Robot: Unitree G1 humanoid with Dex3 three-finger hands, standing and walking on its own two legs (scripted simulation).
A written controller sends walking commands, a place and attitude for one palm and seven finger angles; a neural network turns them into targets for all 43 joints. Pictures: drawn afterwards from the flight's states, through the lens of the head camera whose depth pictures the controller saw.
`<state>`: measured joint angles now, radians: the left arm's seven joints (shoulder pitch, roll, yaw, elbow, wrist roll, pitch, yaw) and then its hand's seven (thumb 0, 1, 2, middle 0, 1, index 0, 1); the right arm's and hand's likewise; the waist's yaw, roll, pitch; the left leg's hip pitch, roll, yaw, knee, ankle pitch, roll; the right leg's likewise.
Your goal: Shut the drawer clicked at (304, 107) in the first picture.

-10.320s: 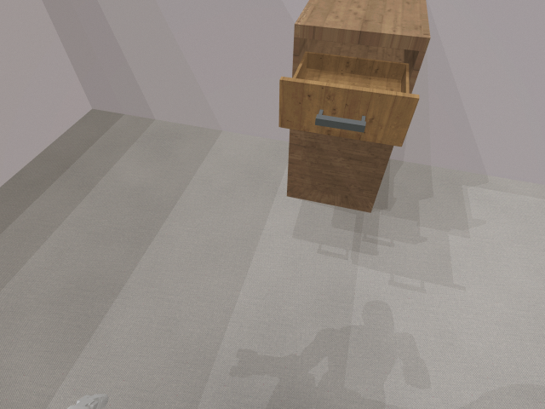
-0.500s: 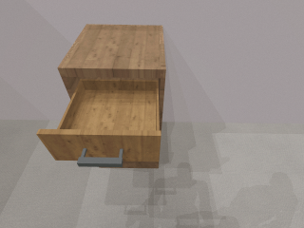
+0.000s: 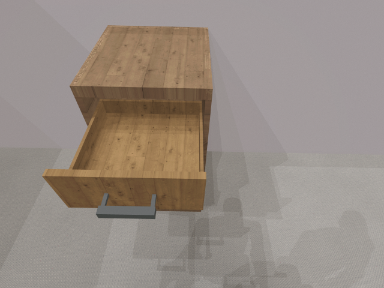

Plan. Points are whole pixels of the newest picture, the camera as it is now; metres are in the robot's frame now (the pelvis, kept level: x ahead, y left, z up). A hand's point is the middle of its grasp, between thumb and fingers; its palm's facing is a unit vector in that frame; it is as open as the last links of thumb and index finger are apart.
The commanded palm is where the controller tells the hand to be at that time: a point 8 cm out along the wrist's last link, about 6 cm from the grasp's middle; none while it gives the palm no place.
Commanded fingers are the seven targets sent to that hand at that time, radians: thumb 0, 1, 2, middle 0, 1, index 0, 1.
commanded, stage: come to a stop and stand still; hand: left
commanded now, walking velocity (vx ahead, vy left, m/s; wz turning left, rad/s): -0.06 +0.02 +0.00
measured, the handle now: (128, 204) +0.32 +0.18 -0.06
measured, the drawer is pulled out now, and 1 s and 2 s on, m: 0.29 0.29 0.29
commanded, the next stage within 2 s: look again from close up in 0.90 s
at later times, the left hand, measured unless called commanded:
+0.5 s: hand out of the picture +0.02 +0.18 -0.17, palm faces +0.04 -0.97 -0.23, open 7.3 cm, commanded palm none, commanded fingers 0.00 0.90 0.90 -0.20 -0.30 -0.20 -0.30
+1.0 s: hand out of the picture -0.04 +0.17 -0.18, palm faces +0.03 -0.98 -0.19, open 7.3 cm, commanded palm none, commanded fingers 0.00 0.90 0.90 -0.20 -0.30 -0.20 -0.30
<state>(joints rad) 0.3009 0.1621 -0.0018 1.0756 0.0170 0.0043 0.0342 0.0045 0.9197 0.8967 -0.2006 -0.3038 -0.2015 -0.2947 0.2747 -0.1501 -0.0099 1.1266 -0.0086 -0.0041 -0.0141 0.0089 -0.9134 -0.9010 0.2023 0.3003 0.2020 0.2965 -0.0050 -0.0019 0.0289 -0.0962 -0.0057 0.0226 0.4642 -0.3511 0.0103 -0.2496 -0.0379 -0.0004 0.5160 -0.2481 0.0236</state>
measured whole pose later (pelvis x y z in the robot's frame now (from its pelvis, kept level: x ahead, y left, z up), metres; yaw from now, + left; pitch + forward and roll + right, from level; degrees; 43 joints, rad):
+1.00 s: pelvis -0.02 +0.00 +0.00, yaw +0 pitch -1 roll +0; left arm 0.33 0.13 -0.01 1.10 0.01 -0.01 0.05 0.00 0.91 0.90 -0.20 -0.30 -0.20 -0.29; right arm 0.33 -0.12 0.00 1.11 0.00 -0.01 -0.01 0.01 -0.91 -0.90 0.20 0.30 0.20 0.30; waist -0.01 0.01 0.05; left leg -0.17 -0.01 0.02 0.52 -0.34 0.01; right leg -0.29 -0.04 -0.01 0.51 -0.21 0.03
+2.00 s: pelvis -0.04 -0.03 -0.07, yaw +2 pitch +11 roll +1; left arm 0.47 0.15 0.12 0.10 -0.26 -0.55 -0.34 0.01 0.91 0.90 -0.41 -0.54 -0.42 -0.53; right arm 0.12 -0.29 -0.09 0.48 0.03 -0.30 0.00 0.02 -0.91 -0.90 0.20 0.30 0.20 0.30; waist 0.02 -0.04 -0.15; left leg -0.70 0.01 -0.01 1.06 -0.55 -0.03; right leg -0.84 -0.04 -0.03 1.06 -0.42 -0.02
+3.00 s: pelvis -0.02 +0.00 -0.06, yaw +3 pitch +11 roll -2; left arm 0.75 0.15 -0.07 -0.46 -0.12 -0.28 -0.08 0.02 0.91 0.90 -1.36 -1.56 -1.36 -1.55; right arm 0.24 -0.19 0.03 0.38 0.03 -0.16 -0.01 0.02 -0.91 -0.90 0.21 0.30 0.21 0.30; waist 0.03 0.03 -0.14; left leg -0.65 0.01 -0.04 1.06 -0.59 0.00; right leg -0.74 -0.05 -0.06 1.00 -0.45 0.02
